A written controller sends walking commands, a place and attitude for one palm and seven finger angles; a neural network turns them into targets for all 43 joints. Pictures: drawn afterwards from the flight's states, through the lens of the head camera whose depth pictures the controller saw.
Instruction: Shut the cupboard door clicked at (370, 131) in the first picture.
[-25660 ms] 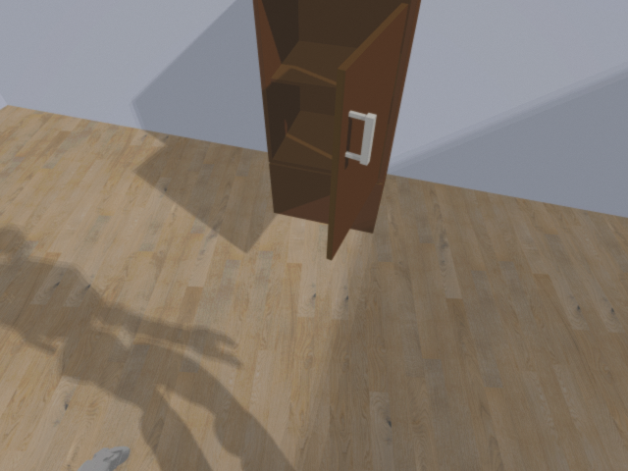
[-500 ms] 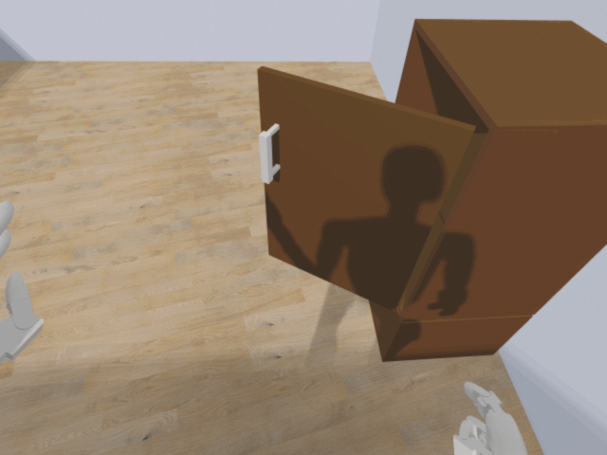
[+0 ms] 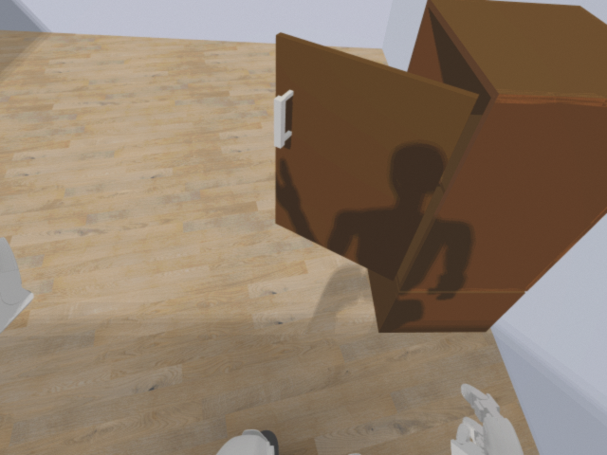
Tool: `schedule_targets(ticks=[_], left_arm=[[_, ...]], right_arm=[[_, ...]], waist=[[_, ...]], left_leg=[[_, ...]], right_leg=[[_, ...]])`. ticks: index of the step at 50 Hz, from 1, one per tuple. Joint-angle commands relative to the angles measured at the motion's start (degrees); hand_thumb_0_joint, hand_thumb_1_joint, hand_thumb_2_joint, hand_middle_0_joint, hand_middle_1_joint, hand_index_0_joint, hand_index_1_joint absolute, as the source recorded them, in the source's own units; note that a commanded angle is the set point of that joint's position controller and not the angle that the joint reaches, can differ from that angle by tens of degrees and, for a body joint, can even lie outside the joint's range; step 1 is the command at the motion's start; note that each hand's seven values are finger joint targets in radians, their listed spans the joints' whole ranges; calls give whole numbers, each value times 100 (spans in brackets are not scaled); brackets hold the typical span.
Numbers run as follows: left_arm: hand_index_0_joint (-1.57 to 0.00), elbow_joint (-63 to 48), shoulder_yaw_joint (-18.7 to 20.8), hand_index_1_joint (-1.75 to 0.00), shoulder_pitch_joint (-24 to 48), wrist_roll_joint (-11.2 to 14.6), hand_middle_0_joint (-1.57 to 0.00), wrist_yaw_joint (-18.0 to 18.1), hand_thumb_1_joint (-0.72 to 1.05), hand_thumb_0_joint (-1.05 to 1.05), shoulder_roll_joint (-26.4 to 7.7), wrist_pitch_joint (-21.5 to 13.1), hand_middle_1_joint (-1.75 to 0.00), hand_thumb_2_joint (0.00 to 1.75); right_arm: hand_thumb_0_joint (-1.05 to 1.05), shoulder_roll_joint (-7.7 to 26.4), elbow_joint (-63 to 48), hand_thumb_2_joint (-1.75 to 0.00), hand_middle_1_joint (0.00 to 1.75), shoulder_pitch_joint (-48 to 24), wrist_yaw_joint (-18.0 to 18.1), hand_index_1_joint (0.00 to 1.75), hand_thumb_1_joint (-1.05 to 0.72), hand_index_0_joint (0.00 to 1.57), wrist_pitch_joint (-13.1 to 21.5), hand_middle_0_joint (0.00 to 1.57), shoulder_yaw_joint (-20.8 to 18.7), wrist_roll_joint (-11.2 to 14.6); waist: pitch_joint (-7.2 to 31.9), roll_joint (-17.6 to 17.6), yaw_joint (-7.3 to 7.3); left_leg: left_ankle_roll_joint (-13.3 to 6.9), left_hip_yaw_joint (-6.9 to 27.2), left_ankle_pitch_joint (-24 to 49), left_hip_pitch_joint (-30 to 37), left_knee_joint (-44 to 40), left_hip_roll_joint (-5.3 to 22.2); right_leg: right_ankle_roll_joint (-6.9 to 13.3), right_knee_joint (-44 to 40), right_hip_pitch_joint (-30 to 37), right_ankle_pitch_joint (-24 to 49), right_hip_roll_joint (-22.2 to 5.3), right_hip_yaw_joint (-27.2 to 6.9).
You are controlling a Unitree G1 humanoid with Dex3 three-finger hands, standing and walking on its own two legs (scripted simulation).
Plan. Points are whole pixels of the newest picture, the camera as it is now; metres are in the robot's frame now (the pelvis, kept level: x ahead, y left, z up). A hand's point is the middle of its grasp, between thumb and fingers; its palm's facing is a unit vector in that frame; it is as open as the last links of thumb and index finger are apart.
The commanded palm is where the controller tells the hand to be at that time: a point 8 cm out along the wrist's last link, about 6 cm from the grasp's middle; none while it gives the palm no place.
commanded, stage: step back with the hand held close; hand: left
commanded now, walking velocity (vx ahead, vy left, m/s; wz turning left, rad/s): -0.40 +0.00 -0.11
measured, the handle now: (284, 119) +0.81 +0.06 -0.01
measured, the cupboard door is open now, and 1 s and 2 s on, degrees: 58 58 58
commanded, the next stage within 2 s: stop stepping back and stand still in 0.54 s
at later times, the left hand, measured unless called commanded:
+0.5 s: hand out of the picture +0.06 +0.29 +0.19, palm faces +0.38 -0.84 -0.39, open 7.4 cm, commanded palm -0.01 +0.32 +0.19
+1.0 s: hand out of the picture -0.13 +0.28 +0.19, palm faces +0.13 -0.85 -0.51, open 7.4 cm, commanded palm -0.16 +0.34 +0.19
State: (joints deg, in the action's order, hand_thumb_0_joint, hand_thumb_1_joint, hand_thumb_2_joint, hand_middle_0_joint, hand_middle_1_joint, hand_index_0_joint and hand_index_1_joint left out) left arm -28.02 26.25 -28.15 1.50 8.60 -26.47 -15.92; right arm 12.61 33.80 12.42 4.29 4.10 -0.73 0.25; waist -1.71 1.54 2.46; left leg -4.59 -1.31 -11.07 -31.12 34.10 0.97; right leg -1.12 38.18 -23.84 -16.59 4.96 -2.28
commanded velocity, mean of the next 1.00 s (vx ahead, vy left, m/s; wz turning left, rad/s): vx -0.09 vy -0.02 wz -0.10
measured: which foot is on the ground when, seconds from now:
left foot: down 0.00-0.14, up 0.16-0.22, down 0.24-0.56, up 0.58-0.72, down 0.74-0.94, up 0.96-1.00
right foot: up 0.00-0.08, down 0.10-0.30, up 0.32-0.56, down 0.58-0.74, up 0.76-0.94, down 0.96-1.00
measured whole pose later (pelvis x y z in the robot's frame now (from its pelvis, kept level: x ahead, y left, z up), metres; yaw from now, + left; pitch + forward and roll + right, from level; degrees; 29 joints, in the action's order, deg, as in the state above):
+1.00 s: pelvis -0.36 +0.08 +0.01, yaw -13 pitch -1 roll +0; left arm -37.9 24.7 -39.1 2.7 6.9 -28.9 -8.8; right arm 10.2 36.3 17.1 1.7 3.0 0.4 -0.1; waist 2.6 -4.4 1.5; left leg 1.9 -3.9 -21.5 -37.2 52.5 0.0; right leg 6.9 32.5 -15.0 -20.5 4.7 3.2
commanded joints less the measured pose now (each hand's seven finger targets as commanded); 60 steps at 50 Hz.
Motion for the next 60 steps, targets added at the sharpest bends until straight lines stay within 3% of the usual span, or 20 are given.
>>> schedule_targets(ticks=[1,5,7,10,13,17,25,27,28,30,33,36,38,42,45,46,47,48,53,60], left_arm=[[-20,-1728,1137,-30,-56,146,-20,86,90,0,-1219,-418,-30,90],[-20,-1410,1241,-30,-655,327,-20,124,90,0,-1280,-372,-30,90],[-20,-1383,905,-30,-229,184,-20,259,90,0,-1156,-546,-30,90],[-20,-1352,600,-30,384,90,-20,235,90,0,-1212,-330,-30,90],[-20,-908,242,-30,1087,30,-20,160,90,0,-975,-253,-30,90],[-20,-577,436,-30,866,32,-20,-12,90,0,-845,-286,-30,90],[-20,-2105,751,-30,-187,443,-20,-60,90,0,-1054,-13,-30,90],[-20,-2165,941,-30,-160,387,-20,60,90,0,-1262,-46,-30,90],[-20,-2128,855,-30,131,317,-20,127,90,0,-1283,-120,-30,90],[-20,-1982,1137,-30,838,163,-20,326,90,0,-1696,-194,-30,90],[-20,-860,307,-30,1175,142,-20,113,90,0,-946,183,-30,90],[-20,-548,66,-30,1527,206,-20,39,90,0,-721,322,-30,90],[-20,-385,63,-30,1546,160,-20,97,90,0,-663,279,-30,90],[-20,-1562,577,-30,76,240,-20,-8,90,0,-1081,395,-30,90],[-20,-2254,761,-30,-1018,207,-20,54,90,0,-1189,372,-30,90],[-20,-2317,894,-30,-1178,152,-20,80,90,0,-1326,410,-30,90],[-20,-2320,1154,-30,-1054,104,-20,131,90,0,-1671,364,-30,90],[-20,-2519,1092,-30,-353,122,-20,99,90,0,-1625,258,-30,90],[-20,-139,861,-30,405,37,-20,114,90,0,-1115,155,-30,90],[-20,-290,-171,-30,678,-14,-20,227,90,0,-409,304,-30,90]], right_arm=[[0,794,-906,-90,30,-757,18,30,-90,20,426,20,-370,-29],[0,652,-789,-90,30,-812,-78,30,-90,20,414,20,-344,-4],[0,514,-481,-90,30,-417,-110,30,-90,20,377,20,-291,-23],[0,597,-604,-90,30,-567,57,30,-90,20,311,20,-305,9],[0,750,-521,-90,30,-630,199,30,-90,20,299,20,-254,26],[0,894,-638,-90,30,-731,84,30,-90,20,310,20,-335,-87],[0,551,-940,-90,30,-995,-303,30,-90,20,222,20,-269,-39],[0,431,-669,-90,30,-777,-317,30,-90,20,143,20,-252,-72],[0,380,-506,-90,30,-807,-272,30,-90,20,121,20,-235,-48],[0,371,-399,-90,30,-879,-223,30,-90,20,162,20,-89,-185],[0,460,-400,-90,30,-598,13,30,-90,20,101,20,-137,41],[0,877,-400,-90,30,-562,96,30,-90,20,228,20,-187,64],[0,774,-509,-90,30,-462,64,30,-90,20,413,20,-113,100],[0,747,-769,-90,30,-689,-139,30,-90,20,302,20,-228,-20],[0,534,-948,-90,30,-783,-239,30,-90,20,237,20,-173,-55],[0,434,-938,-90,30,-712,-252,30,-90,20,182,20,-169,-2],[0,434,-832,-90,30,-666,-233,30,-90,20,121,20,-221,82],[0,679,-564,-90,30,-535,-171,30,-90,20,122,20,-263,-29],[0,616,-368,-90,30,-382,36,30,-90,20,195,20,-274,-82],[0,618,-386,-90,30,-182,185,30,-90,20,466,20,-232,-100]], waist=[[1299,975,-333],[1115,390,-259],[1268,-631,-106],[1146,-1109,-30],[268,110,-46],[749,1195,-232],[1736,1503,-469],[1565,403,-373],[1104,-719,-331],[461,-1214,-308],[393,-774,2],[341,2015,-146],[-23,1076,-132],[1186,1105,-375],[1307,1181,-455],[1053,61,-478],[672,-1533,-464],[-100,-1146,-210],[47,241,-10],[682,-1308,-67]], left_leg=[[-180,1315,-2526,-822,-2030,1396],[439,358,-1728,622,-519,713],[708,-192,-417,1998,979,138],[577,-152,572,2156,516,118],[456,163,1631,2025,-872,625],[-114,1631,-2576,-76,-3094,2093],[849,-137,-1725,1118,-2404,1393],[1183,-620,-1198,1720,-528,783],[1181,-423,-783,2020,1314,442],[995,180,-1588,682,2770,264],[797,138,-499,1469,1008,229],[234,1300,490,1644,-1550,1277],[-179,2345,-2967,494,-2738,1780],[1034,1347,-3661,-88,-3461,1266],[816,-25,-2933,-954,-1839,594],[799,-686,-2522,-1136,81,-31],[700,-531,-1810,-1183,2621,-368],[674,162,-1102,-1570,3785,-151],[572,-52,-262,-698,3374,365],[214,-959,-1405,1768,-260,-101]], right_leg=[[139,755,2025,-426,131,70],[743,-1384,290,-1040,-871,-1364],[850,-2210,-652,1691,-1992,-2348],[437,-1516,-338,3255,-1433,-1491],[69,-1154,-397,1840,-394,-800],[-40,1252,1550,-811,271,-152],[336,-402,1561,-1797,193,914],[711,-2211,584,-1645,-793,-215],[1126,-3092,-840,-1447,-2098,-2081],[1543,-2783,-668,1221,-2938,-2079],[751,-1225,-98,2880,-1643,-587],[49,509,-109,-643,-348,243],[50,1182,485,-1492,-131,-104],[188,1405,2027,-1247,425,776],[520,-348,3438,-1378,145,831],[687,-1483,2894,-1710,-506,62],[1210,-2928,1225,-2917,-2208,-2396],[1281,-3356,-21,-2975,-2652,-2786],[985,-3141,-635,-3668,-1993,-1542],[493,-2183,363,-2258,-1426,-153]])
